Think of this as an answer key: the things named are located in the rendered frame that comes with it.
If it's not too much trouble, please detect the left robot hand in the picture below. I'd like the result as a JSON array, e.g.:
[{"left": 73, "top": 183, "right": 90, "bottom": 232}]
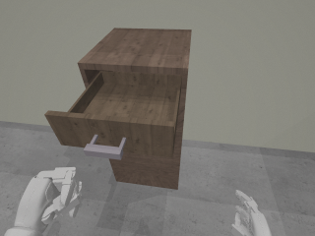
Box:
[{"left": 14, "top": 167, "right": 85, "bottom": 234}]

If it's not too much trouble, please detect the handle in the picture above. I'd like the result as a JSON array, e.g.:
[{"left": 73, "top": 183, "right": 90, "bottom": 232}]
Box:
[{"left": 84, "top": 134, "right": 127, "bottom": 160}]

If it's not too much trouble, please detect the cabinet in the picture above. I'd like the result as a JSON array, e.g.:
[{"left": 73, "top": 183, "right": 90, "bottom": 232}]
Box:
[{"left": 78, "top": 28, "right": 192, "bottom": 190}]

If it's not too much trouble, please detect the right robot hand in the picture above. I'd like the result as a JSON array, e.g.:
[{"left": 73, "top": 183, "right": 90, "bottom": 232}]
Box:
[{"left": 231, "top": 190, "right": 272, "bottom": 236}]

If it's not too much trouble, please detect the left robot forearm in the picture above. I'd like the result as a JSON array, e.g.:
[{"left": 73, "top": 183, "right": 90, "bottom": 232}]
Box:
[{"left": 4, "top": 226, "right": 43, "bottom": 236}]

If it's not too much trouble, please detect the drawer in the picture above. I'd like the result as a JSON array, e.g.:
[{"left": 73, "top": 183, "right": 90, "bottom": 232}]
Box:
[{"left": 44, "top": 71, "right": 182, "bottom": 158}]

